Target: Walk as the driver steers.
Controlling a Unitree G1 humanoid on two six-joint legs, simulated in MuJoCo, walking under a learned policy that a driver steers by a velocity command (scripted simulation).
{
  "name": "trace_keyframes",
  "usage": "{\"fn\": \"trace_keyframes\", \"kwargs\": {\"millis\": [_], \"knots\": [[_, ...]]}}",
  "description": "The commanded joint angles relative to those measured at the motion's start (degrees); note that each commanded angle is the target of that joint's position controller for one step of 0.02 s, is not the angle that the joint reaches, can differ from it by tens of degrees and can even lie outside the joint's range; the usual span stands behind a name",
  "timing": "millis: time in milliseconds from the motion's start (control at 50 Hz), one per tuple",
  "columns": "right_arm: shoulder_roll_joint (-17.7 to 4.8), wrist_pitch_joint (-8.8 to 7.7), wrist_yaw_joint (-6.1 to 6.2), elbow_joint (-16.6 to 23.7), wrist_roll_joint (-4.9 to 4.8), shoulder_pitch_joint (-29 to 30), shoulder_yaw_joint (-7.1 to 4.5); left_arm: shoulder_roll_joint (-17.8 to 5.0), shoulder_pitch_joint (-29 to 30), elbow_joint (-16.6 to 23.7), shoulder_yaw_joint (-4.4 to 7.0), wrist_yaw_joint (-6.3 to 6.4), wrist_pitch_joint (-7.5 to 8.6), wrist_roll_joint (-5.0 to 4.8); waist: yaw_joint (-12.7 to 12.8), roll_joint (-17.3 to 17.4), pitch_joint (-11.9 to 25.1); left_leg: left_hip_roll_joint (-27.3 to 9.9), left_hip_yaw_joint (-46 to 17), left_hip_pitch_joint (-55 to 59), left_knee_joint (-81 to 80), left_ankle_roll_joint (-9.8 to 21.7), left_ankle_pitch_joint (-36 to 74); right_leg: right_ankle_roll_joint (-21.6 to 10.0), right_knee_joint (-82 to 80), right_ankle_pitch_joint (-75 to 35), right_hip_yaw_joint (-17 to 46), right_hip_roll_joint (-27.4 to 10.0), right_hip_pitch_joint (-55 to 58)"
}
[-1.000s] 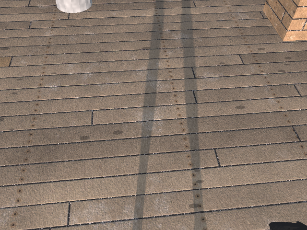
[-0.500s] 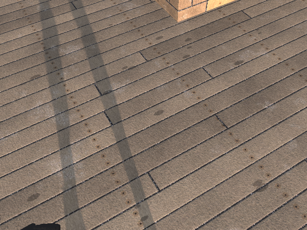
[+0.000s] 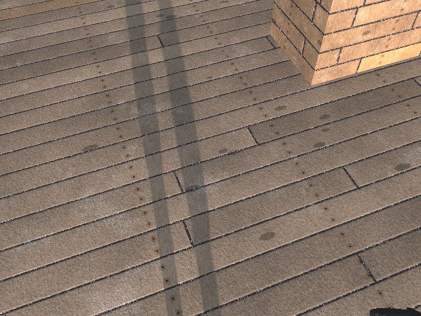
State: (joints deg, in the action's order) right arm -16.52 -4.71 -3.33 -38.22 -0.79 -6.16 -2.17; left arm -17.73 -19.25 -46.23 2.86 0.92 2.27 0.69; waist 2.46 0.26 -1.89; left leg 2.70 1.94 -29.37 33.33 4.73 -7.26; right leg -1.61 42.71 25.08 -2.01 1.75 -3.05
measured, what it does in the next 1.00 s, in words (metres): walks ahead, turning left: right foot, then left foot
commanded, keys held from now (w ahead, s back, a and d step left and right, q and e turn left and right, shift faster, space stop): w+q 0.42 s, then no key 0.58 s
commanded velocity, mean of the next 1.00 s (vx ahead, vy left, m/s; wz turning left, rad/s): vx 0.32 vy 0.00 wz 0.34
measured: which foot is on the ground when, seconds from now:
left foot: down 0.00-0.42, up 0.44-0.80, down 0.82-1.00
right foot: up 0.00-0.40, down 0.42-1.00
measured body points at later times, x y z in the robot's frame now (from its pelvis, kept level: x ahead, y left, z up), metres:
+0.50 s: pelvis +0.29 -0.02 +0.01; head +0.32 -0.03 +0.46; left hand +0.42 +0.28 -0.06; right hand +0.43 -0.29 -0.11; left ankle +0.13 +0.07 -0.65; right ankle +0.40 -0.11 -0.72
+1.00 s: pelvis +0.41 +0.03 +0.02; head +0.41 +0.04 +0.47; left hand +0.40 +0.31 -0.11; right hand +0.67 -0.13 -0.06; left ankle +0.40 +0.14 -0.72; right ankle +0.40 -0.11 -0.72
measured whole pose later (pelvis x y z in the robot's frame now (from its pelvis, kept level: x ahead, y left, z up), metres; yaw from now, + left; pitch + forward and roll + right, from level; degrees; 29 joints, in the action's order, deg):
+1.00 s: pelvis +0.41 +0.03 +0.02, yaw +20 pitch +0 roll -1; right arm -13.3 0.8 0.0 -37.8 0.7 -6.3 -1.5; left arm -15.1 -11.9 -49.8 0.6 0.1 0.8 0.9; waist 1.9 -0.6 -0.7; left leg 1.1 -1.8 -18.0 30.9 0.9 -12.9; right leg 1.2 28.1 20.1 -1.2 -1.1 -8.1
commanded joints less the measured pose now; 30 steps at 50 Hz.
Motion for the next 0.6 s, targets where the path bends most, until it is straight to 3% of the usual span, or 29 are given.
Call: {"fn": "trace_keyframes", "kwargs": {"millis": [20,40,60,80,100,160,240,320,360,400,420,440,460,480,500,520,560,600], "knots": [[-10.39,0.27,1.30,0.33,-0.60,-19.08,-3.75,-7.67,0.65,7.26,0.59,-1.49,4.30,-1.31,-9.58,7.76,20.79,-20.43,-43.19,52.02,-13.79,16.47,-8.62,1.38,38.06,4.07,10.45,0.20,-40.37],[-9.52,0.48,1.62,1.11,-0.23,-15.75,-3.51,-7.82,5.71,9.28,0.43,-1.92,5.18,-2.56,-9.03,3.83,13.41,-18.57,-36.14,44.14,-15.02,14.15,-8.57,0.67,34.87,-0.11,9.48,-2.53,-41.99],[-8.96,0.65,1.71,1.69,0.01,-12.38,-3.25,-7.16,7.99,9.98,0.31,-1.82,5.59,-1.62,-6.85,-0.82,7.18,-16.43,-31.30,34.80,-16.65,13.05,-3.44,0.73,28.96,-2.69,8.35,-4.30,-40.98],[-7.85,0.60,1.90,2.40,0.39,-9.98,-2.84,-7.45,7.92,9.93,0.78,-1.48,5.34,-0.35,-4.71,-1.11,4.62,-14.54,-27.73,28.50,-17.95,12.39,2.31,1.21,24.28,-4.67,8.10,-5.93,-37.60],[-7.71,0.73,2.06,3.20,0.77,-8.50,-2.69,-7.05,6.64,9.98,0.85,-1.42,4.86,0.07,-2.97,0.61,3.60,-13.14,-26.22,24.04,-19.23,12.59,5.91,2.02,22.27,-5.43,7.84,-6.28,-34.52],[-8.76,0.72,2.79,3.05,0.37,-7.54,-3.09,-5.00,5.16,9.71,0.29,-0.92,3.47,0.44,-1.39,2.52,2.57,-10.99,-20.78,16.06,-20.83,12.96,12.64,5.15,13.73,-7.75,5.62,-6.32,-31.25],[-10.57,1.40,3.90,1.57,-0.38,-10.10,-3.81,-2.53,14.11,11.55,-0.78,-0.99,3.62,0.32,-4.81,3.55,1.77,-6.53,-15.83,10.66,-19.88,8.93,8.46,6.65,-3.98,-25.52,4.46,-3.32,-25.11],[-10.35,2.31,4.26,-0.05,-0.96,-13.93,-3.92,-4.36,18.59,12.71,-0.02,-1.65,4.38,-0.95,-6.28,4.80,2.54,-8.16,-21.33,15.24,-15.96,6.78,1.25,5.87,-12.50,-28.74,6.73,-1.44,-21.83],[-10.04,2.58,4.37,-0.09,-0.81,-13.78,-3.96,-5.93,17.63,12.56,0.84,-1.82,4.77,-1.19,-5.03,6.01,2.73,-9.69,-25.09,18.56,-12.49,5.70,-0.17,4.31,-14.24,-24.60,7.81,-1.69,-20.27],[-8.41,2.80,4.24,0.33,-0.51,-12.78,-3.56,-7.34,11.60,11.04,1.99,-1.54,5.20,-1.11,-1.41,6.61,4.46,-8.11,-25.55,18.17,-6.68,3.64,0.83,1.56,-17.37,-22.02,6.62,-2.17,-11.62],[-5.38,2.57,3.95,0.99,-0.08,-12.82,-2.45,-9.49,5.28,10.50,2.83,-1.09,5.45,-0.19,1.69,3.79,10.09,-5.17,-22.38,14.56,4.31,1.73,-1.20,-1.57,-16.88,-19.61,11.35,-8.07,-0.29],[-1.26,2.18,4.05,2.13,-0.04,-18.52,-1.18,-14.25,-0.42,9.97,3.91,-0.71,5.04,1.26,0.78,-8.52,17.98,2.76,-13.98,0.18,23.27,-2.56,-16.69,-8.86,-17.89,-18.94,29.63,-20.90,18.04],[-3.63,1.83,4.21,2.90,-0.87,-21.28,-1.18,-13.83,-2.94,8.04,4.20,-1.33,4.27,0.26,-0.08,-19.73,19.56,2.45,-11.51,-11.46,35.83,-4.50,-28.83,-14.43,-22.49,-13.53,48.22,-27.32,21.12],[-8.37,2.13,4.44,1.59,-0.92,-18.64,-2.42,-8.84,0.33,9.25,2.88,-1.42,4.11,-0.18,0.77,-11.22,12.87,0.00,-13.76,-13.32,40.62,-5.53,-25.26,-12.86,-23.10,-16.76,42.31,-24.74,15.18],[-9.37,2.63,4.61,2.02,-0.29,-14.08,-2.82,-6.27,3.16,9.73,2.03,-1.44,3.71,0.16,0.86,-6.25,8.58,-1.27,-12.02,-11.98,41.44,-6.33,-21.98,-11.12,-21.76,-27.77,31.74,-22.10,8.86],[-8.82,3.02,4.74,2.57,0.43,-11.70,-2.89,-4.75,5.50,9.54,1.39,-1.72,3.48,0.37,-0.08,-3.88,6.15,-2.32,-10.96,-10.12,39.39,-6.89,-20.53,-10.52,-21.41,-39.42,24.67,-19.46,3.25],[-6.32,3.84,4.59,2.78,0.46,-11.41,-2.65,-3.40,7.66,8.20,0.73,-2.03,3.41,0.45,-2.48,-5.74,4.34,-4.35,-9.36,-5.04,32.23,-7.14,-19.16,-9.37,-22.57,-49.69,16.36,-15.68,-3.64],[-3.40,4.36,4.57,2.44,0.41,-11.90,-1.76,-4.11,8.72,6.63,0.89,-2.02,3.38,0.39,-3.45,-7.63,5.23,-3.88,-7.18,-1.16,24.52,-8.03,-16.50,-10.57,-24.14,-54.88,12.36,-14.35,-5.77]]}}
